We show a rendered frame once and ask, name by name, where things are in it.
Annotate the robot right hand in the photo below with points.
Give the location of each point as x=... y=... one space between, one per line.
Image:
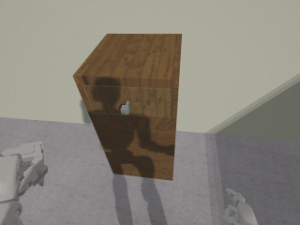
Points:
x=242 y=214

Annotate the drawer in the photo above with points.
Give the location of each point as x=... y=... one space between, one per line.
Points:
x=144 y=101

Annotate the cabinet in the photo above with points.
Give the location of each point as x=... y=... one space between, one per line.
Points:
x=135 y=145

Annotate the left robot forearm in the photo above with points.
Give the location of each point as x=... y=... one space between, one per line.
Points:
x=10 y=213

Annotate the handle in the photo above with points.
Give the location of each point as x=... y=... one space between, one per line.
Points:
x=125 y=109

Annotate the robot left hand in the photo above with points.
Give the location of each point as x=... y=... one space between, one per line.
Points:
x=27 y=161

